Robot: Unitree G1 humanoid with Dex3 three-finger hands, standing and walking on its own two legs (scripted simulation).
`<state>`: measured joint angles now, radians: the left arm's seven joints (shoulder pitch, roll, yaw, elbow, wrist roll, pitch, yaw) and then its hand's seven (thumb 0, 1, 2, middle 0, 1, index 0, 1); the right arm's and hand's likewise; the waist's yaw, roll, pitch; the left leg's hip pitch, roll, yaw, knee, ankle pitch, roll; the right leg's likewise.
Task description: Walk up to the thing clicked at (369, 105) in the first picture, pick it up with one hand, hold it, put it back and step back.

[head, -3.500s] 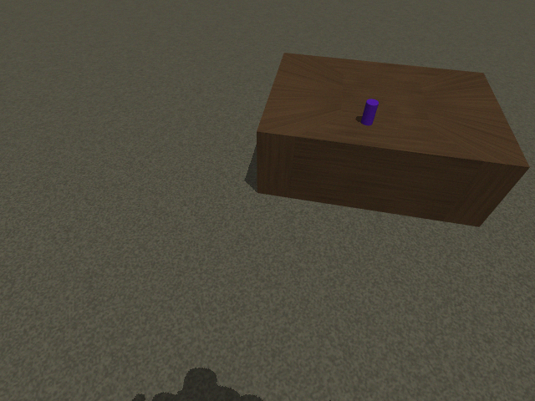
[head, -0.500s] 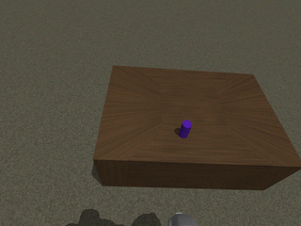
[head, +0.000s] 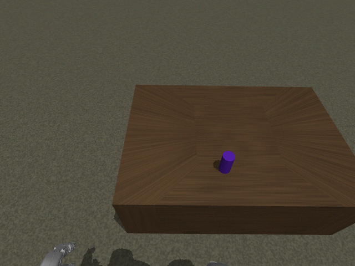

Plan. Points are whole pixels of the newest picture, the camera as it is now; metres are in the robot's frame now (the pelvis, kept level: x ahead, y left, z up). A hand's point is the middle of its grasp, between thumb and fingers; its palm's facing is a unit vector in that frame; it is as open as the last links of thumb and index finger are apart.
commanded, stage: walk up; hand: right
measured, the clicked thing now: (226, 162) +0.56 -0.20 -0.32
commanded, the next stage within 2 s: stand in 1.30 s
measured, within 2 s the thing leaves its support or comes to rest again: neither
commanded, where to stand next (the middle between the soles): +0.08 +0.00 m, yaw +1 degrees
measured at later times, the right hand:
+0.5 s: hand out of the picture +0.13 -0.26 -0.13, palm faces -0.08 +0.93 -0.36, open 7.4 cm
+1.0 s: hand out of the picture +0.11 -0.26 -0.13, palm faces -0.07 +0.93 -0.37, open 7.4 cm
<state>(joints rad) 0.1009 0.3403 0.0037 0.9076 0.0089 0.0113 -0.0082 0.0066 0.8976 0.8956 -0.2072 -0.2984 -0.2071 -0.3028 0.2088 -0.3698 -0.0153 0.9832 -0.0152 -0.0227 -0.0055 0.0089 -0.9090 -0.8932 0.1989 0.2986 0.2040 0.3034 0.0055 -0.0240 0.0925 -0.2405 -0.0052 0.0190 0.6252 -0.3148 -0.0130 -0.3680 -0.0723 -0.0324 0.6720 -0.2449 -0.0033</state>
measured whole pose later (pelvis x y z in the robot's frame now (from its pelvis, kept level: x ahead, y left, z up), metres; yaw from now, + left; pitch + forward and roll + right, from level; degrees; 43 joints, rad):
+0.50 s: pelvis +0.02 +0.00 +0.02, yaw +1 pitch -2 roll +0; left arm 0.11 0.36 0.02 1.10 0.01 0.02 -0.03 0.01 0.90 0.90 -0.20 -0.30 -0.20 -0.30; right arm 0.08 -0.38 0.00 1.07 0.00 -0.02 0.00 0.01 -0.91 -0.89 0.20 0.30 0.20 0.30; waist 0.03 0.01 0.08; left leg -0.17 0.02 -0.02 0.48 -0.27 -0.02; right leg -0.26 -0.03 -0.05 0.46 -0.16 0.00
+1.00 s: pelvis +0.02 +0.00 +0.02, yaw +2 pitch -2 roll +0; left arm 0.08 0.35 0.03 1.10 0.01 0.02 -0.03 0.01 0.90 0.90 -0.20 -0.30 -0.20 -0.30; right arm 0.11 -0.37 0.00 1.12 -0.01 -0.02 0.00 0.01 -0.91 -0.89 0.20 0.30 0.20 0.30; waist 0.01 0.00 0.06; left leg -0.13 0.02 -0.02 0.40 -0.23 -0.02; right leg -0.22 -0.03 -0.06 0.39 -0.14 0.00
